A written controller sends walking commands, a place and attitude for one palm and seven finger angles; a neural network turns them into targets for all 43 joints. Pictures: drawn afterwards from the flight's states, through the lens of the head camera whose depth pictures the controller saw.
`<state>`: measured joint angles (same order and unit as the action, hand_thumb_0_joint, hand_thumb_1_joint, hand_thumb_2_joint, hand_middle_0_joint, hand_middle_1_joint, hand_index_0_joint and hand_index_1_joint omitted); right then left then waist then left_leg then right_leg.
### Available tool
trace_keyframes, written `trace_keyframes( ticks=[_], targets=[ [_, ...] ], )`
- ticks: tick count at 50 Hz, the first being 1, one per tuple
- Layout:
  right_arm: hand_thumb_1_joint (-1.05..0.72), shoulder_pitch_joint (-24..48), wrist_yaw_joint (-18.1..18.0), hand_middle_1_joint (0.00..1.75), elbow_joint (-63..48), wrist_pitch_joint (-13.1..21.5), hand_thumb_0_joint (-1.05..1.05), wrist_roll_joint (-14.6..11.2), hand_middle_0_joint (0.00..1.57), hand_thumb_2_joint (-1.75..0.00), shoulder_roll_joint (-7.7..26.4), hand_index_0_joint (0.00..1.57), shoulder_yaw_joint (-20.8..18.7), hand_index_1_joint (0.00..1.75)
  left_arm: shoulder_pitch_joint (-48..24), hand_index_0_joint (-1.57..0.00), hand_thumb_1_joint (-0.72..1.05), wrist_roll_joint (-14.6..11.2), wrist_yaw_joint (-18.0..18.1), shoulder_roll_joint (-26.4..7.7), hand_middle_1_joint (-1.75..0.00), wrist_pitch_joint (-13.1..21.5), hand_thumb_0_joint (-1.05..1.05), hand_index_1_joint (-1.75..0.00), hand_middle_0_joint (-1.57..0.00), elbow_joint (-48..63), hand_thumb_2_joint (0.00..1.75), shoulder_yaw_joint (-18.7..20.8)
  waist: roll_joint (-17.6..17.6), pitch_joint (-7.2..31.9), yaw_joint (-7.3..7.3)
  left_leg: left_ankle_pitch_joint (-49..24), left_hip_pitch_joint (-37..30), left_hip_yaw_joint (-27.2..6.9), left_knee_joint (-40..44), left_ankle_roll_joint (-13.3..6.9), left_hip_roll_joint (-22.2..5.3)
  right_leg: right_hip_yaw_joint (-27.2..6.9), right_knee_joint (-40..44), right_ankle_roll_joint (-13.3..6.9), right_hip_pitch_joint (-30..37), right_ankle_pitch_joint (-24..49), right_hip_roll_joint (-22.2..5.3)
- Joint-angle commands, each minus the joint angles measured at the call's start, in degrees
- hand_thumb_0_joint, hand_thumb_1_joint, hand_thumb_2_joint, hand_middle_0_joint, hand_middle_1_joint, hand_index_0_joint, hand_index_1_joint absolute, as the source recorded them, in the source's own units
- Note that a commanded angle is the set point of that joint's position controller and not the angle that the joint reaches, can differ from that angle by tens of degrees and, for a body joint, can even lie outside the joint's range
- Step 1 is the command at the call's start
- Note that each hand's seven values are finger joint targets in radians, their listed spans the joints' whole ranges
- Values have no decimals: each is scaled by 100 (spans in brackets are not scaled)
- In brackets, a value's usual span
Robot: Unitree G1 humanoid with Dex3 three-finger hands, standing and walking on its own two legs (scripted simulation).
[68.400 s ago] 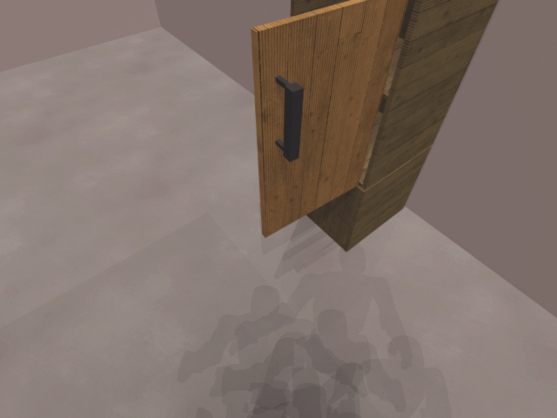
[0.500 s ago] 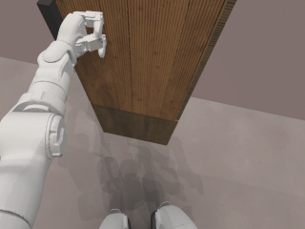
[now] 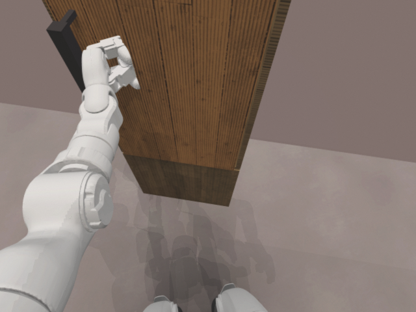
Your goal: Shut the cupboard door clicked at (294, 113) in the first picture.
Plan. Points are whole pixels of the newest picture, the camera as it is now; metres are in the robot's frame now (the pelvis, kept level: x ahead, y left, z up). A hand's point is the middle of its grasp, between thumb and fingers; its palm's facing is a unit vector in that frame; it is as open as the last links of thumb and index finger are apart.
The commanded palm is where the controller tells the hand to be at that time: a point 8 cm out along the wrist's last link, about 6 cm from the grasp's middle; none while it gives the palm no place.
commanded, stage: pull the fist back off the door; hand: left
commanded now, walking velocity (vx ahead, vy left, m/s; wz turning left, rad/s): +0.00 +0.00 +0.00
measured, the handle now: (83, 60) +0.59 +0.16 +0.12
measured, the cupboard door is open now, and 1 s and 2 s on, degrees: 0 0 0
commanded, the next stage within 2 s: draw the hand back to the body in 0.40 s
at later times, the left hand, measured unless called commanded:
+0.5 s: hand (132, 99) +0.47 +0.06 +0.13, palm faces -0.01 -1.00 -0.04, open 3.1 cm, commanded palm +0.45 +0.11 +0.12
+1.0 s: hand (67, 147) +0.36 +0.14 +0.17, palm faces +0.04 -1.00 -0.02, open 3.1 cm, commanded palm +0.32 +0.19 +0.17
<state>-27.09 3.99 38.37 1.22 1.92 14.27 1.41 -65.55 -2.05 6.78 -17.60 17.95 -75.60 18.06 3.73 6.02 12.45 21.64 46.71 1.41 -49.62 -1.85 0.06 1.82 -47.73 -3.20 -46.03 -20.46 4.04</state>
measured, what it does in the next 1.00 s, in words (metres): stands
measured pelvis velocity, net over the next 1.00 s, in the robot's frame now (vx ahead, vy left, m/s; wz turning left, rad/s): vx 0.01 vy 0.00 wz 0.02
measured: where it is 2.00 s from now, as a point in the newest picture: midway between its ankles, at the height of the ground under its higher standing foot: outside the picture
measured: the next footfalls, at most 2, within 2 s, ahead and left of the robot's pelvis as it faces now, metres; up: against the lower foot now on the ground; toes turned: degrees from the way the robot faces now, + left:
none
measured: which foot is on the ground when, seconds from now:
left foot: down 0.00-1.00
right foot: down 0.00-1.00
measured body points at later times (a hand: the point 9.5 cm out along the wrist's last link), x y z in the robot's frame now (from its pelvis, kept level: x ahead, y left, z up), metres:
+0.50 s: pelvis +0.02 +0.02 +0.01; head +0.07 +0.01 +0.46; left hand +0.47 +0.12 +0.13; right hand +0.11 -0.23 -0.11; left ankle +0.01 +0.10 -0.69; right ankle +0.02 -0.08 -0.69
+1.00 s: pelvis +0.01 +0.00 +0.03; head +0.01 -0.01 +0.48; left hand +0.35 +0.20 +0.17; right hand +0.16 -0.24 -0.07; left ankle +0.01 +0.10 -0.69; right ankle +0.02 -0.08 -0.69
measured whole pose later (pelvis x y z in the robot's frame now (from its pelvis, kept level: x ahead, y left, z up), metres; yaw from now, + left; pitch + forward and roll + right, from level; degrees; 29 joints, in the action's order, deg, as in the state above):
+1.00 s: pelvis +0.01 +0.00 +0.03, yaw +1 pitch +2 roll +0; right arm -15.4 -1.9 34.3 0.0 -3.6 14.8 1.0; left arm -14.4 -10.0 -1.0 -9.7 6.7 -16.2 4.0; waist 2.6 3.7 0.5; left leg 18.5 20.1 1.0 -36.4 -2.2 1.4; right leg 1.4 -35.1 -2.8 -19.4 -18.0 3.1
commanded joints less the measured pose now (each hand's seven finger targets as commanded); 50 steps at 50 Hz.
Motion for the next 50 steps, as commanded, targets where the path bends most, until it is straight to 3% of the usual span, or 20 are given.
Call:
trace_keyframes(
  ticks=[1,4,7,9,11,13,16,17,21,24,26,27,30,32,35,38,40,43,48,50],
  targets=[
    [-90,-709,-45,30,-442,189,0,-4,20,-90,931,20,-434,30,-1943,-130,90,-30,-99,-663,-150,775,0,-150,-130,1644,90,-213,-431,2582,-220,-1138,-1271,-162,512,-69,135,-340,751,262,1978,1892,-116],
    [-90,-679,2,30,-452,116,0,-33,20,-90,932,20,-489,30,-1332,-130,90,48,-138,-228,-150,708,0,-150,-130,1638,90,-572,-504,2167,-251,-1052,-1406,-133,606,-64,127,-283,857,251,1766,1698,-116],
    [-90,-554,-19,30,-526,63,0,-78,20,-90,913,20,-534,30,-1198,-130,90,-126,-128,121,-150,576,0,-150,-130,2111,90,-743,-321,2190,-322,-1277,-1878,-120,686,-50,129,-207,934,236,1731,1802,-105],
    [-90,-454,-68,30,-545,32,0,-96,20,-90,898,20,-535,30,-1295,-130,90,-231,-79,107,-150,577,0,-150,-130,2513,90,-734,-315,2183,-339,-1369,-2053,-130,735,-46,117,-198,962,230,1804,1878,-100],
    [-90,-292,-85,30,-571,86,0,-100,20,-90,840,20,-544,30,-1546,-130,90,-272,14,353,-150,739,0,-150,-130,3329,90,-956,137,2455,-363,-1723,-2635,-193,697,-19,93,-135,875,204,1652,2036,-77],
    [-90,-168,-101,30,-571,138,0,-82,20,-90,843,20,-553,30,-1338,-130,90,-262,133,169,-150,922,0,-150,-130,3922,90,-818,209,2781,-499,-2110,-2985,-248,649,10,51,-113,764,171,1733,2218,-64],
    [-90,-29,-98,30,-565,178,0,-93,20,-90,789,20,-569,30,-718,-130,90,-160,187,441,-150,983,0,-150,-130,4293,90,-1105,0,2836,-560,-2636,-3205,-316,627,61,-8,-36,615,170,1752,2500,-62],
    [-90,42,-86,30,-566,168,0,-108,20,-90,762,20,-560,30,-526,-130,90,-114,180,759,-150,874,0,-150,-130,4156,90,-1395,-54,2581,-488,-2661,-3183,-303,649,70,-29,-9,642,187,1630,2500,-64],
    [-90,129,-122,30,-501,19,0,-175,20,-90,781,20,-527,30,-385,-130,90,14,246,929,-150,239,0,-150,-130,3176,90,-1552,-597,1582,-373,-1952,-2637,-302,854,50,3,-8,869,223,1432,2063,-119],
    [-90,286,-196,30,-544,-41,0,-200,20,-90,757,20,-480,30,-657,-130,90,-179,337,1008,-150,-86,0,-150,-130,2762,90,-1424,-900,1321,-385,-1440,-2386,-287,976,32,54,-31,1031,213,1544,1760,-137],
    [-90,356,-232,30,-549,-24,0,-188,20,-90,744,20,-425,30,-998,-130,90,-258,379,881,-150,5,0,-150,-130,2862,90,-1271,-714,1542,-415,-1506,-2490,-311,978,50,72,-56,971,188,1612,1773,-164],
    [-90,376,-233,30,-600,5,0,-160,20,-90,742,20,-432,30,-944,-130,90,-278,389,775,-150,129,0,-150,-130,3132,90,-1135,-515,1887,-545,-1721,-2688,-325,939,71,73,-53,873,156,1713,1886,-163],
    [-90,487,-214,30,-824,78,0,-123,20,-90,724,20,-425,30,50,-130,90,-230,333,232,-150,580,0,-150,-130,4103,90,-696,-234,2898,-994,-2654,-3157,-279,841,113,55,-91,624,105,2317,2551,-172],
    [-90,562,-160,30,-934,90,0,-140,20,-90,648,20,-419,30,667,-130,90,-123,202,379,-150,686,0,-150,-130,4643,90,-937,-206,3002,-1073,-3041,-3228,-226,821,117,27,-109,592,122,2479,2884,-178],
    [-90,660,-140,30,-1099,-15,0,-243,20,-90,669,20,-460,30,1968,-130,90,-70,-67,326,-150,330,0,-150,-130,4948,90,-1045,-700,2472,-1163,-3115,-2970,-145,989,51,-32,-111,784,156,2805,3090,-182],
    [-90,984,-266,30,-1248,-103,0,-426,20,-90,694,20,-424,30,2121,-130,90,-440,-385,471,-150,-382,0,-150,-130,5393,90,-1199,-1166,1537,-1045,-2020,-2668,-34,1342,-47,20,-146,1284,245,2948,2744,-191],
    [-90,1272,-409,30,-1371,-97,0,-505,20,-90,678,20,-400,30,1985,-130,90,-684,-524,491,-150,-692,0,-150,-130,6125,90,-1283,-898,1412,-1062,-1703,-2873,3,1494,-80,41,-195,1522,254,3081,2356,-227],
    [-90,1553,-556,30,-1370,64,0,-526,20,-90,591,20,-302,30,1980,-130,90,-844,-634,286,-150,-759,0,-150,-130,7069,90,-1182,-441,1489,-1130,-1612,-3238,-53,1608,-104,70,-212,1671,222,3152,2138,-237],
    [-90,1873,-632,30,-1357,273,0,-544,20,-90,537,20,-178,30,3105,-124,90,-797,-864,167,-144,-761,0,-144,-124,7509,90,-1298,-107,1027,-1226,-1164,-3323,-147,1863,-81,87,-221,1859,181,3084,1464,-285],
    [-90,1946,-656,30,-1372,256,0,-574,20,-90,580,20,-170,30,3712,-119,90,-847,-974,59,-138,-1047,0,-138,-119,7307,90,-1174,-329,753,-1279,-981,-3259,-161,1969,-73,81,-204,1994,194,3114,1212,-300]
  ],
)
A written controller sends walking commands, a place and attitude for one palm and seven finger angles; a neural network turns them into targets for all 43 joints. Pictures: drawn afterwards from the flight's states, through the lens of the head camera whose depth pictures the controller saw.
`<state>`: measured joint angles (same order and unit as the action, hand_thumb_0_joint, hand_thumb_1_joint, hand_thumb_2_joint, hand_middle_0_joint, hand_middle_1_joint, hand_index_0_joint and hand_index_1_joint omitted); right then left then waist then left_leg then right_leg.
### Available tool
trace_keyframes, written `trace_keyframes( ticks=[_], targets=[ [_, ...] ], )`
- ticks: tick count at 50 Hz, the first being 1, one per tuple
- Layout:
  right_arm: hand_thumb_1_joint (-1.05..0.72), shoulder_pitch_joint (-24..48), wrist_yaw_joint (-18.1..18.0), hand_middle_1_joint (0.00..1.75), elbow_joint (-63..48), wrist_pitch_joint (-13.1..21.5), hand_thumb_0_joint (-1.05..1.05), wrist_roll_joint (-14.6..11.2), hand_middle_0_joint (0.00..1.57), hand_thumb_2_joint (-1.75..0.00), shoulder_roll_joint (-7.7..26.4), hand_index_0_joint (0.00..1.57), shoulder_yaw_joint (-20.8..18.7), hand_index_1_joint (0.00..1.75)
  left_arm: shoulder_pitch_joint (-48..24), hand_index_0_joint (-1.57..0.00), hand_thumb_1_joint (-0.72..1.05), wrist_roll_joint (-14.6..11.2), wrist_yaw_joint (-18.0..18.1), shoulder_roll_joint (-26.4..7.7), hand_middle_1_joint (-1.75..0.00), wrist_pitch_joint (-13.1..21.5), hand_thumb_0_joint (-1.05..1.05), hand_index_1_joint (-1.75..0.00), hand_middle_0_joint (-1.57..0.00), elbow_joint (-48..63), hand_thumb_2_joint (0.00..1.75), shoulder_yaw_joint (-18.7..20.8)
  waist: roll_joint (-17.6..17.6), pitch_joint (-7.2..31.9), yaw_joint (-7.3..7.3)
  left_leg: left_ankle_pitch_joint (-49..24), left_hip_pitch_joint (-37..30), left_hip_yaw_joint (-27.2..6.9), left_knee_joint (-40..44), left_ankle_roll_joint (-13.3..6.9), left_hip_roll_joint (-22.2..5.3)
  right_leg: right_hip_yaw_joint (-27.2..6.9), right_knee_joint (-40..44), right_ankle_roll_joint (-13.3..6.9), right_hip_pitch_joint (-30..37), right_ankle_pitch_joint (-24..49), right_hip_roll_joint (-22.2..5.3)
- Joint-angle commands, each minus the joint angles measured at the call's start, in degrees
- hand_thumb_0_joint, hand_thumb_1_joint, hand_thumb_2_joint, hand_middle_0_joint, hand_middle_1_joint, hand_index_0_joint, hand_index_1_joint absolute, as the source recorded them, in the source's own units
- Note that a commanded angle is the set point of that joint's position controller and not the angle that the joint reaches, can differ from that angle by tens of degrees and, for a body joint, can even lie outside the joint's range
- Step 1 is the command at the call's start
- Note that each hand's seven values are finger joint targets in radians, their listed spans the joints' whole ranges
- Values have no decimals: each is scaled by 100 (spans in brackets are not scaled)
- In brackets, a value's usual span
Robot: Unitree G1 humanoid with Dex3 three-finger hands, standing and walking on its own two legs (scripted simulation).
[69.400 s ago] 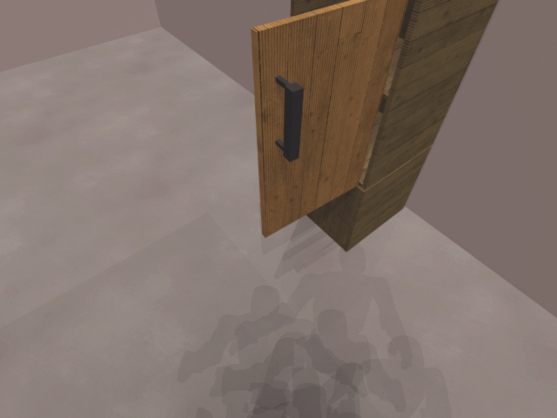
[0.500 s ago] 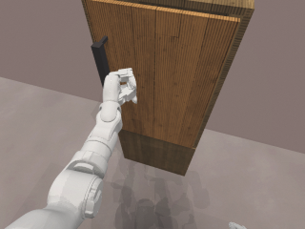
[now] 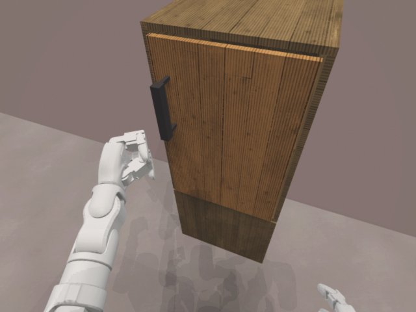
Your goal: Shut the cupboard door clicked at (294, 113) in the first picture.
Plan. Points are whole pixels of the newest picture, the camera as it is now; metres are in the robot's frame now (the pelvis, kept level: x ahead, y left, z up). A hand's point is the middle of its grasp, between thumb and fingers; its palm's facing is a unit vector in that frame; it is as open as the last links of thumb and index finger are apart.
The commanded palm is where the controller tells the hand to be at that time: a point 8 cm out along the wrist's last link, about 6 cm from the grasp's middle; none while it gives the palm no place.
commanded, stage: draw the hand back to the body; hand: left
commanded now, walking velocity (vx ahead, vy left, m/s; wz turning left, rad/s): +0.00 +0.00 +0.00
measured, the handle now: (166, 109) +0.58 +0.14 +0.09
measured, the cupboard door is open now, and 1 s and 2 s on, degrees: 0 0 0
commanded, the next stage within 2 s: step back with the hand held close in 1.10 s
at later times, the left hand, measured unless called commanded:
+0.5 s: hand (62, 205) +0.24 +0.23 +0.16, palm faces +0.32 -0.90 -0.29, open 4.4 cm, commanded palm +0.19 +0.28 +0.17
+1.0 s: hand (6, 232) +0.19 +0.29 +0.16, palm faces +0.47 -0.81 -0.36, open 7.3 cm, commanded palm +0.14 +0.32 +0.19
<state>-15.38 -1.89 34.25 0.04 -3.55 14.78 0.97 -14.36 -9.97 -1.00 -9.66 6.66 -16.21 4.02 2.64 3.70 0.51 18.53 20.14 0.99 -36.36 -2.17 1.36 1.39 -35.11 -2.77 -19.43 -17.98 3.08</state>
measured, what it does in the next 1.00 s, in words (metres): stands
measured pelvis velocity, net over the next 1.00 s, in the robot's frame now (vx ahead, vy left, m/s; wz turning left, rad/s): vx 0.01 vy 0.02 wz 0.03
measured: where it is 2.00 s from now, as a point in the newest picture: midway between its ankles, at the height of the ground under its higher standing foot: outside the picture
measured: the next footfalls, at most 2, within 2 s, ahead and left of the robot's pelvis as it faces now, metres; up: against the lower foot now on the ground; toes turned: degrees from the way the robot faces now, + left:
none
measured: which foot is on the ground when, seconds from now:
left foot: down 0.00-1.00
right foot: down 0.00-1.00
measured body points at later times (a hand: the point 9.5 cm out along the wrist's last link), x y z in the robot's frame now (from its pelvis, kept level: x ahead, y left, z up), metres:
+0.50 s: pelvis +0.01 +0.01 +0.02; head -0.02 -0.02 +0.47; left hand +0.22 +0.28 +0.18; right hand +0.20 -0.19 -0.07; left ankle +0.00 +0.10 -0.73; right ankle +0.00 -0.09 -0.73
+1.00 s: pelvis +0.01 +0.02 +0.02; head -0.02 +0.00 +0.47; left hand +0.16 +0.33 +0.18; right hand +0.21 -0.19 -0.07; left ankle +0.00 +0.10 -0.73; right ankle +0.00 -0.09 -0.73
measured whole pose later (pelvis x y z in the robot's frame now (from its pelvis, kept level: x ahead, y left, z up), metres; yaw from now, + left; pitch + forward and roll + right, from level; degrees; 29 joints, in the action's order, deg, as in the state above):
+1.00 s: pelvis +0.01 +0.02 +0.02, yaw +2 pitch -4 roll -1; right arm -10.7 -3.8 36.1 3.1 -1.2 13.2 1.5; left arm 25.7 -4.4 5.9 -18.3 3.6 20.4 17.9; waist 3.7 0.4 -3.9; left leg 13.7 6.8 -0.1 -24.3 -3.7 3.4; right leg 1.9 -22.4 -1.0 -5.3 -13.4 1.2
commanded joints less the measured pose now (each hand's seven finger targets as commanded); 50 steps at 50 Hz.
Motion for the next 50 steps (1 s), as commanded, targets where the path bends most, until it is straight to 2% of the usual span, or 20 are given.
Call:
trace_keyframes(
  ticks=[1,2,4,5,8,9,11,13,16,19,21,28,30,35,36,40,44,46,48,50],
  targets=[
    [-90,869,-73,30,-985,351,0,-56,20,-90,522,20,-88,30,-1297,-116,90,-105,-249,-786,-135,-90,0,-135,-116,1406,90,287,-244,853,-92,-556,-546,-132,711,-29,-32,-179,812,154,465,829,-235],
    [-90,1004,-117,30,-1007,281,0,19,20,-90,363,20,-71,30,-1251,-113,90,315,12,-965,-132,119,0,-132,-113,1961,90,-65,-357,441,-33,-492,-567,-184,943,-19,-19,-415,1143,196,471,647,-371],
    [-90,1066,-159,30,-1027,196,0,48,20,-90,387,20,-65,30,-508,-108,90,332,183,-951,-126,93,0,-126,-108,1907,90,105,-731,394,-79,-460,-580,-211,1021,-32,-62,-415,1261,234,693,530,-404],
    [-90,1103,-182,30,-1024,143,0,55,20,-90,408,20,-71,30,-296,-105,90,349,220,-1102,-123,60,0,-123,-105,2045,90,213,-738,465,-129,-584,-701,-199,1077,-48,-92,-401,1310,228,843,673,-410],
    [-90,1233,-207,30,-1067,67,0,86,20,-90,326,20,-14,30,-10,-97,90,407,326,-1281,-114,67,0,-114,-97,2760,90,403,-388,595,-154,-827,-983,-167,1241,-39,-92,-354,1388,203,1168,954,-418],
    [-90,1273,-214,30,-1072,66,0,104,20,-90,323,20,-2,30,-55,-94,90,443,365,-1380,-111,78,0,-111,-94,3048,90,472,-131,686,-156,-868,-1146,-174,1313,-26,-100,-319,1425,175,1188,943,-395],
    [-90,1308,-229,30,-1042,104,0,128,20,-90,316,20,21,30,48,-89,90,488,426,-1377,-105,77,0,-105,-89,3376,90,450,267,524,-138,-911,-1304,-227,1456,4,-123,-254,1500,127,1163,926,-353],
    [-90,1324,-241,30,-1030,162,0,165,20,-90,309,20,34,30,241,-83,90,527,500,-1437,-99,70,0,-99,-83,3686,90,514,404,507,-150,-999,-1464,-277,1553,17,-138,-196,1545,103,1200,989,-318],
    [-90,1327,-252,30,-984,227,0,210,20,-90,328,20,36,30,811,-75,90,538,552,-1481,-90,32,0,-90,-75,3928,90,644,201,500,-189,-1283,-1549,-301,1616,18,-147,-151,1586,104,1371,1241,-302],
    [-90,1368,-238,30,-968,220,0,232,20,-90,337,20,28,30,1425,-67,90,534,569,-1483,-81,-15,0,-81,-67,3871,90,794,-287,220,-234,-1263,-1471,-306,1686,18,-162,-120,1660,128,1350,1204,-287],
    [-90,1368,-223,30,-944,205,0,220,20,-90,337,20,4,30,1878,-61,90,529,554,-1445,-75,-33,0,-75,-61,3863,90,870,-245,109,-246,-1304,-1464,-301,1724,37,-183,-122,1685,130,1364,1182,-301],
    [-90,1360,-186,30,-939,282,0,249,20,-90,341,20,-67,30,2737,-42,90,532,617,-1938,-54,52,0,-54,-42,4718,90,1657,95,371,-370,-1803,-1488,-329,1632,100,-201,-82,1556,118,1630,1582,-321],
    [-90,1362,-206,30,-920,359,0,260,20,-90,378,20,-98,30,3025,-36,90,524,665,-2193,-48,58,0,-48,-36,4918,90,1983,184,402,-422,-1919,-1458,-318,1580,93,-208,-99,1570,124,1667,1687,-313],
    [-90,1297,-207,30,-863,491,0,236,20,-90,383,20,-142,30,3719,-23,90,502,734,-2339,-33,71,0,-33,-23,5037,90,2420,141,62,-453,-1921,-1280,-355,1568,133,-241,-76,1586,110,1527,1595,-293],
    [-90,1266,-198,30,-864,495,0,224,20,-90,362,20,-146,30,3796,-20,90,497,732,-2273,-30,81,0,-30,-20,5070,90,2418,272,30,-435,-1892,-1280,-342,1591,159,-248,-73,1553,109,1522,1536,-319],
    [-90,1217,-196,30,-770,581,0,242,20,-90,461,20,-188,30,3453,-20,90,558,714,-1789,-30,46,0,-30,-20,4779,90,1871,129,-399,-288,-1539,-1292,-379,1659,122,-270,-54,1649,136,1105,1176,-312],
    [-90,1196,-245,30,-782,602,0,247,20,-90,489,20,-220,30,3248,-20,90,586,781,-1967,-30,80,0,-30,-20,4773,90,1971,-188,-126,-320,-1199,-1345,-412,1706,67,-246,-62,1623,151,1187,879,-325],
    [-90,1201,-256,30,-794,639,0,259,20,-90,463,20,-218,30,3260,-20,90,593,794,-2079,-30,126,0,-30,-20,5012,90,2078,9,215,-380,-1449,-1415,-388,1663,77,-226,-84,1559,127,1439,1101,-350],
    [-90,1215,-251,30,-790,680,0,271,20,-90,429,20,-183,30,3307,-20,90,599,822,-2165,-30,153,0,-30,-20,5208,90,2162,268,331,-418,-1553,-1417,-423,1658,132,-220,-72,1508,109,1559,1208,-344],
    [-90,1240,-253,30,-757,696,0,276,20,-90,434,20,-164,30,3411,-20,90,600,829,-2267,-30,123,0,-30,-20,5209,90,2267,371,238,-444,-1622,-1328,-419,1649,153,-226,-84,1541,94,1599,1278,-327]
  ],
)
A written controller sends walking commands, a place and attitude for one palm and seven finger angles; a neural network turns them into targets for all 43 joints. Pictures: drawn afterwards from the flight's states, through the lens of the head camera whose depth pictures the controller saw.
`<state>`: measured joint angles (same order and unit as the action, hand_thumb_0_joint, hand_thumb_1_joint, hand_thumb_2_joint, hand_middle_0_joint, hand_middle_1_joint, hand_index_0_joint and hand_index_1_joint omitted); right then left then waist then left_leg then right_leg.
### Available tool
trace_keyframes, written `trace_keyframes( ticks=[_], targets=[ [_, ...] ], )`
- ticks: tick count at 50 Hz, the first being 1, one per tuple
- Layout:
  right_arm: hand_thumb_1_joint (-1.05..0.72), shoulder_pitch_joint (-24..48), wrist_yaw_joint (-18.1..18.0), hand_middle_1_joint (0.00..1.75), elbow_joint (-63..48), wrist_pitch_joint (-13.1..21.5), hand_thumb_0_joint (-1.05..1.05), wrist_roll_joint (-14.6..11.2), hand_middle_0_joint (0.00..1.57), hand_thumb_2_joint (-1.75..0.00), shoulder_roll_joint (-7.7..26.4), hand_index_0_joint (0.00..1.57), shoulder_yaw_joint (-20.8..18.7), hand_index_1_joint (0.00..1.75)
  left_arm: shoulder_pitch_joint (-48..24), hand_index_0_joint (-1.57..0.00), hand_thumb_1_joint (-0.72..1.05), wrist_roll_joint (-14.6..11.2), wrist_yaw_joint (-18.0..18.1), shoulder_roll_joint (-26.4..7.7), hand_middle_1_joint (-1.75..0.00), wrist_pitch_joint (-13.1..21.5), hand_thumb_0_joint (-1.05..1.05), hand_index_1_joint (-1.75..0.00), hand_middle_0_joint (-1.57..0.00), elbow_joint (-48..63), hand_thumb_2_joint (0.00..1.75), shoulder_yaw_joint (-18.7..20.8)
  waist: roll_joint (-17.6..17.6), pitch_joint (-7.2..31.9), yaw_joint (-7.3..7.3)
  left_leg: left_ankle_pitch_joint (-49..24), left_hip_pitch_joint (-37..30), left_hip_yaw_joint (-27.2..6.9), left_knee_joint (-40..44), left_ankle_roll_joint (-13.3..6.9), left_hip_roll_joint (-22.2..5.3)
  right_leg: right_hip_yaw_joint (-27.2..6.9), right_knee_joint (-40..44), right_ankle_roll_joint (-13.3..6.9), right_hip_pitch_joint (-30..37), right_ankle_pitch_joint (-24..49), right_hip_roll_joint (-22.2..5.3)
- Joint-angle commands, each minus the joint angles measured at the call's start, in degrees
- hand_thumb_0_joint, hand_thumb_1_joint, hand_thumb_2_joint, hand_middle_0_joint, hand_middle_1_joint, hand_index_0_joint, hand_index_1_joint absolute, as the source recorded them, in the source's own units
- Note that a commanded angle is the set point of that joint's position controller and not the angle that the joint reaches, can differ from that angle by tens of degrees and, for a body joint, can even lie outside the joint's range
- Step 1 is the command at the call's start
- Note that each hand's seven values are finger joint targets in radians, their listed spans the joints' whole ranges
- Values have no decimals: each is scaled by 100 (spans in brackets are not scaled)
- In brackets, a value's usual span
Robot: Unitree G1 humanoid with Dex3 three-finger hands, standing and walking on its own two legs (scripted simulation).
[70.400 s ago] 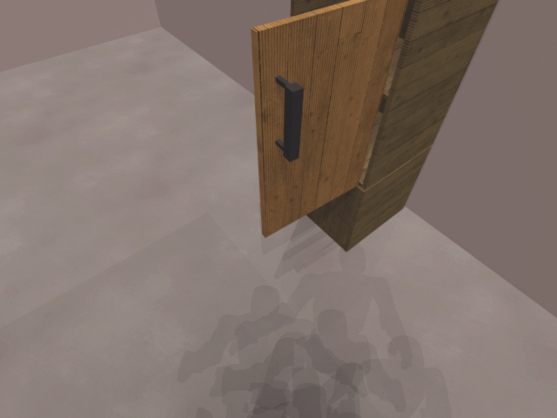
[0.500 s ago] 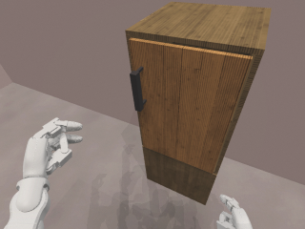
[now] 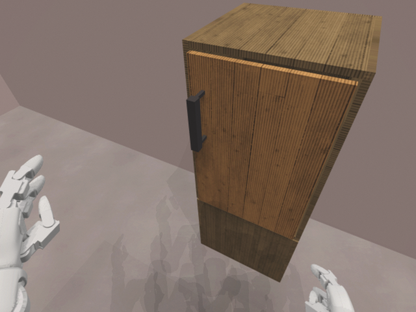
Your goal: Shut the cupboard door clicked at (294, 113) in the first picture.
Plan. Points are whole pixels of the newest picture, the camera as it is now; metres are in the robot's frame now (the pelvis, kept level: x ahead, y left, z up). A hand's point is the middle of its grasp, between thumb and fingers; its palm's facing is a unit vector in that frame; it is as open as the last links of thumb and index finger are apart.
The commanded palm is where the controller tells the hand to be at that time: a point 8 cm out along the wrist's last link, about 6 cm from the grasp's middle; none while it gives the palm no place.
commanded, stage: draw the hand back to the body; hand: left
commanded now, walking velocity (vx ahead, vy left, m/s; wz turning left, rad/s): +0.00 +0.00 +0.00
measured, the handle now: (198, 121) +0.58 +0.10 +0.07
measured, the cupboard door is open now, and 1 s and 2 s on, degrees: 0 0 0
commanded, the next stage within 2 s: step back with the hand held close in 0.10 s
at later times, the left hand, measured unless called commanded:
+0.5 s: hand (51, 221) +0.19 +0.27 +0.15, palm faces +0.38 -0.81 -0.45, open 7.4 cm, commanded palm +0.13 +0.31 +0.17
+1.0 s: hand (10, 271) +0.12 +0.28 +0.15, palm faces +0.46 -0.77 -0.45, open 7.4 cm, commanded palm +0.05 +0.31 +0.17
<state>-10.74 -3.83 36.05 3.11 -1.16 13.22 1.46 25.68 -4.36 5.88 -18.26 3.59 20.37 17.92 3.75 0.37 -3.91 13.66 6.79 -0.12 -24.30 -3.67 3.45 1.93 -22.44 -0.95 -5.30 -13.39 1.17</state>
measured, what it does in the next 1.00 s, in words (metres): shifts its weight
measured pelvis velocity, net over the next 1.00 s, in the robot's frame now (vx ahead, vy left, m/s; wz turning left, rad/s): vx -0.09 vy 0.01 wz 0.00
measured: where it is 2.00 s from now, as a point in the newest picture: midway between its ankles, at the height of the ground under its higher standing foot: outside the picture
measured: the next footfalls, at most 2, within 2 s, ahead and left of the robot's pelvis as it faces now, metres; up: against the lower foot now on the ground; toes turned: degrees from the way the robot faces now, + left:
right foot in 1.52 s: -0.31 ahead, -0.10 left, +0.00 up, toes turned -5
left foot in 1.82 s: -0.10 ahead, +0.12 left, +0.00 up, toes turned -4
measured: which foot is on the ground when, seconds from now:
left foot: down 0.00-1.00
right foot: down 0.00-1.00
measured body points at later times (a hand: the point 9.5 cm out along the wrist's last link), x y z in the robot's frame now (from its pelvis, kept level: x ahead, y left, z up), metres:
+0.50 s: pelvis -0.01 +0.01 +0.00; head -0.01 +0.00 +0.44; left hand +0.17 +0.31 +0.18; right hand +0.16 -0.24 -0.09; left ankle +0.00 +0.07 -0.74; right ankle -0.01 -0.11 -0.74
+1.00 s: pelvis -0.09 +0.01 -0.02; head -0.09 +0.02 +0.43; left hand +0.09 +0.32 +0.18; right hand +0.07 -0.23 -0.11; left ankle -0.01 +0.08 -0.74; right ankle -0.01 -0.11 -0.74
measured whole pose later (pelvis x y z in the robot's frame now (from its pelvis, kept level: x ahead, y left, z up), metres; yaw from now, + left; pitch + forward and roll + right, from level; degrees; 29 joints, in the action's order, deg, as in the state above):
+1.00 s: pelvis -0.09 +0.01 -0.02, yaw +0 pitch -1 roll -1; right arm -14.0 -4.1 32.1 0.0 -0.8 12.8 0.0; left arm 28.4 -0.8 7.9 -22.1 12.4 26.7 25.0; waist 0.6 0.2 0.1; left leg 18.9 25.8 2.6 -39.9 -4.5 2.8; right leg 1.0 -36.2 -0.1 -23.6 -12.4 0.6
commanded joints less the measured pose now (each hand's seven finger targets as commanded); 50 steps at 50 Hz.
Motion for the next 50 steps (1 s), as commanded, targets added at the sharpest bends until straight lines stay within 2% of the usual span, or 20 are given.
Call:
trace_keyframes(
  ticks=[1,6,11,12,13,17,20,23,25,27,31,34,35,39,40,41,43,45,47,50],
  targets=[
    [-90,783,-51,30,-949,399,0,33,20,-90,542,20,-195,30,-569,-20,90,34,139,-1311,-30,433,0,-30,-20,1601,90,806,356,482,19,-1151,9,-310,458,336,-442,-131,260,-95,149,818,-145],
    [-90,790,-23,30,-927,350,0,21,20,-90,540,20,-185,30,-492,-20,90,7,87,-1171,-30,375,0,-30,-20,1233,90,779,179,-32,42,-988,178,-326,560,358,-485,-114,347,-103,-33,637,-109],
    [-90,758,-19,30,-963,303,0,20,20,-90,565,20,-227,30,-427,-20,90,-28,47,-1088,-30,380,0,-30,-20,1128,90,729,-89,109,53,-855,96,-280,569,293,-492,-144,392,-73,-24,559,-124],
    [-90,722,-21,30,-1158,223,0,-32,20,-90,757,20,-313,30,-993,-20,90,10,117,-1868,-30,615,0,-30,-20,1484,90,1450,42,105,215,-339,561,-460,339,87,-622,-761,548,-87,-272,658,-433],
    [-90,654,-45,30,-1048,177,0,7,20,-90,669,20,-303,30,-443,-20,90,-30,93,-1407,-30,666,0,-30,-20,1085,90,1100,-207,179,262,-331,484,-504,171,81,-575,-849,620,-142,-439,618,-620],
    [-90,597,-21,30,-1067,54,0,28,20,-90,727,20,-381,30,-167,-20,90,28,127,-1337,-30,803,0,-30,-20,1351,90,949,-115,614,308,-936,500,-533,-86,193,-644,-916,263,-262,-399,1286,-841],
    [-90,579,-62,30,-1124,-21,0,26,20,-90,774,20,-432,30,49,-20,90,17,190,-1527,-30,825,0,-30,-20,1515,90,1132,109,934,289,-1752,557,-593,-89,269,-758,-747,-174,-223,-218,1857,-772],
    [-90,537,-94,30,-1256,-156,0,-9,20,-90,752,20,-457,30,287,-20,90,-12,220,-1604,-30,814,0,-30,-20,1598,90,1257,-61,1065,289,-2290,668,-616,-110,322,-857,-652,-512,-143,-159,2124,-659],
    [-90,558,-123,30,-1285,-222,0,-13,20,-90,771,20,-490,30,379,-20,90,-26,242,-1747,-30,798,0,-30,-20,1567,90,1441,-99,1108,279,-2286,762,-602,-108,310,-884,-650,-606,-113,-178,2138,-643],
    [-90,494,-127,30,-1336,-275,0,-40,20,-90,759,20,-499,30,432,-20,90,-20,246,-1630,-30,819,0,-30,-20,1601,90,1342,-214,1075,315,-2247,908,-642,-118,324,-922,-691,-723,-112,-194,2097,-639],
    [-90,507,-149,30,-1382,-274,0,-31,20,-90,782,20,-490,30,498,-20,90,8,252,-1555,-30,854,0,-30,-20,1605,90,1273,47,852,310,-1566,1325,-837,242,219,-1085,-611,-895,14,-306,1358,-460],
    [-90,482,-169,30,-1412,-219,0,-12,20,-90,848,20,-495,30,324,-20,90,99,269,-1502,-30,898,0,-30,-20,1697,90,1236,247,600,324,-141,2150,-1058,645,15,-1265,-591,-1173,102,-63,742,-271],
    [-90,533,-188,30,-1406,-187,0,12,20,-90,882,20,-514,30,271,-20,90,140,279,-1652,-30,938,0,-30,-20,1724,90,1403,348,574,291,458,2432,-1166,830,-46,-1311,-566,-1268,126,100,654,-213],
    [-90,409,-192,30,-1415,-87,0,23,20,-90,854,20,-497,30,38,-20,90,268,292,-1475,-30,1051,0,-30,-20,1747,90,1325,320,341,356,2273,3480,-1386,1152,-265,-1454,-560,-1642,178,512,379,-130],
    [-90,454,-201,30,-1399,-57,0,58,20,-90,905,20,-514,30,-26,-20,90,318,300,-1669,-30,1085,0,-30,-20,1780,90,1514,340,353,335,2482,3645,-1445,1204,-309,-1475,-571,-1694,195,622,341,-91],
    [-90,391,-197,30,-1393,-47,0,53,20,-90,837,20,-489,30,-52,-20,90,323,296,-1493,-30,1110,0,-30,-20,1752,90,1379,220,322,357,2498,3764,-1423,1145,-313,-1454,-553,-1728,182,652,313,-120],
    [-90,372,-181,30,-1413,-21,0,46,20,-90,852,20,-513,30,-84,-20,90,365,306,-1502,-30,1137,0,-30,-20,1681,90,1418,161,289,377,2747,3964,-1329,938,-351,-1399,-659,-1734,136,660,206,-143],
    [-90,318,-158,30,-1378,15,0,66,20,-90,874,20,-535,30,-73,-20,90,400,308,-1623,-30,1180,0,-30,-20,1695,90,1539,-67,388,374,2783,3953,-1141,560,-312,-1194,-902,-1477,54,557,-59,-305],
    [-90,288,-117,30,-1391,28,0,60,20,-90,804,20,-523,30,-85,-20,90,380,326,-1529,-30,1216,0,-30,-20,1800,90,1412,-364,285,412,2568,3556,-919,-94,-201,-925,-1392,-891,-129,-223,-735,-635],
    [-90,193,-33,30,-1214,32,0,118,20,-90,734,20,-538,30,-95,-20,90,306,436,-1735,-30,1234,0,-30,-20,1901,90,1487,-1018,258,453,1539,2180,-524,-1768,167,-481,-2479,448,-675,-1972,-1784,-1602]
  ],
)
